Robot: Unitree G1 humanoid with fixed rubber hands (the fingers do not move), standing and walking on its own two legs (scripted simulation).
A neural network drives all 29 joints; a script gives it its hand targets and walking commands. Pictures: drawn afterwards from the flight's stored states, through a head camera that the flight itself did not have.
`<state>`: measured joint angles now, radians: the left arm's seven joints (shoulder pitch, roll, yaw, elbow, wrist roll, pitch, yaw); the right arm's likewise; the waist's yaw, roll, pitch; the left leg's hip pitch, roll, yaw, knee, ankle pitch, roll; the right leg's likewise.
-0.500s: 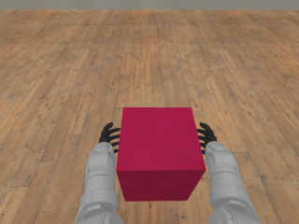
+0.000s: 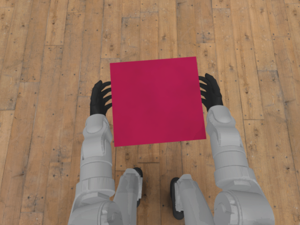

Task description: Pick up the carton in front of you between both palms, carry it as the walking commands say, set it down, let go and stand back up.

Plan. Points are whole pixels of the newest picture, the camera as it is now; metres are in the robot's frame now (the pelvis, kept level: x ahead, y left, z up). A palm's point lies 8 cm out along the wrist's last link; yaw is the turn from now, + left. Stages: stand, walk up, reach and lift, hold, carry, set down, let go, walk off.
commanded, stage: set down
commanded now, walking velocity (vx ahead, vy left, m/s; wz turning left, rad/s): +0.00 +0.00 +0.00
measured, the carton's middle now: (155, 109) +0.43 +0.03 -0.15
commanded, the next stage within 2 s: none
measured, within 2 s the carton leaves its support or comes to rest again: rests again in 1.88 s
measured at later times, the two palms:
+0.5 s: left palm (105, 111) +0.44 +0.20 -0.22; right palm (191, 100) +0.48 -0.09 -0.22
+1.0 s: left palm (110, 112) +0.46 +0.22 -0.37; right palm (178, 99) +0.54 -0.07 -0.37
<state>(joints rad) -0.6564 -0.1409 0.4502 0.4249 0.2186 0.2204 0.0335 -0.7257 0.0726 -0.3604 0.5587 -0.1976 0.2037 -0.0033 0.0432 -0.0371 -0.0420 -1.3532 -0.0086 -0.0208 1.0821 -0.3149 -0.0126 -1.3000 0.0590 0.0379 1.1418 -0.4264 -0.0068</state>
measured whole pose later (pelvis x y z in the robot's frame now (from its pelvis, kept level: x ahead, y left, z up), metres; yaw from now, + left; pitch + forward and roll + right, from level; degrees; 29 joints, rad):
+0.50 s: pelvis -0.02 +0.00 -0.12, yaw -1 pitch +46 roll -1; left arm -0.97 -0.06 0.56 0.53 0.23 0.31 0.03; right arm -1.06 -0.02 -0.37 0.71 -0.20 0.29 -0.04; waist 0.09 -0.05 -0.10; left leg -1.92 -0.01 -0.04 1.55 -0.43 -0.03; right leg -1.86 0.08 0.01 1.61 -0.55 -0.01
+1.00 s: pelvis -0.04 +0.00 -0.22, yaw -1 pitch +46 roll +0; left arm -1.29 0.05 0.56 0.61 0.16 0.33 0.10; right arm -1.47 -0.21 -0.26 0.90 -0.13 0.31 -0.06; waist 0.12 -0.05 0.18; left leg -2.22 -0.01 -0.02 1.89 -0.47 -0.02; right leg -2.15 0.09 0.01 1.96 -0.61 0.01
